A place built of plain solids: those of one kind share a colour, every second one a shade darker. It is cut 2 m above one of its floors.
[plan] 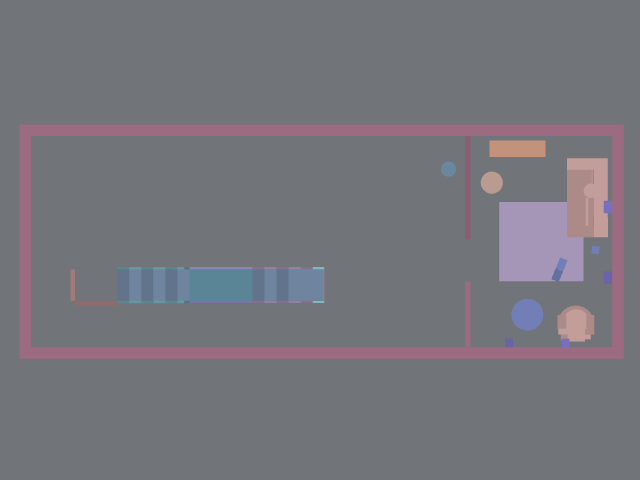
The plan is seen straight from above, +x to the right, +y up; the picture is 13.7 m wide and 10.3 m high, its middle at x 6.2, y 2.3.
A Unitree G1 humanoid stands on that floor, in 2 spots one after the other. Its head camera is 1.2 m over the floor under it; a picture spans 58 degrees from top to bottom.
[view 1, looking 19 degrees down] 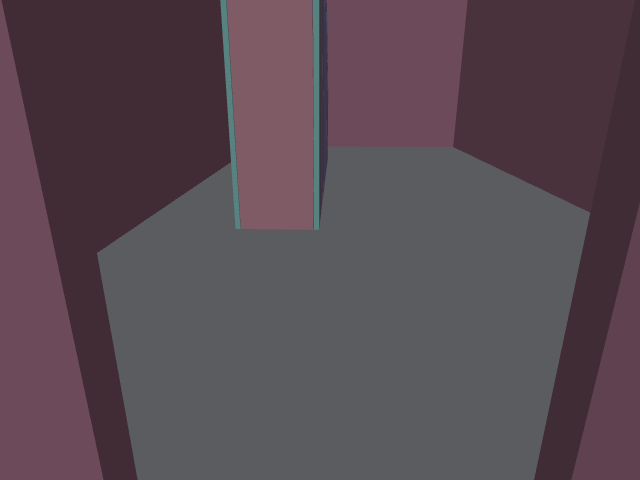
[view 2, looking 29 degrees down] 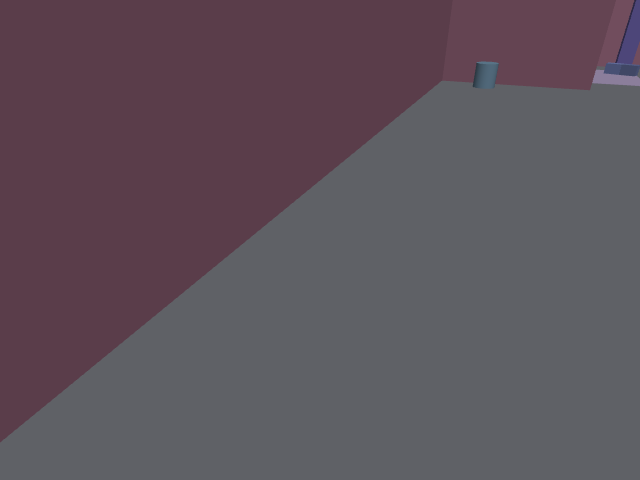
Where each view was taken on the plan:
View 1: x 10.07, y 1.86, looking -178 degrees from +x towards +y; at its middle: ground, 3.70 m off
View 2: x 1.38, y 3.27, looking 24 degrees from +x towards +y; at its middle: ground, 2.48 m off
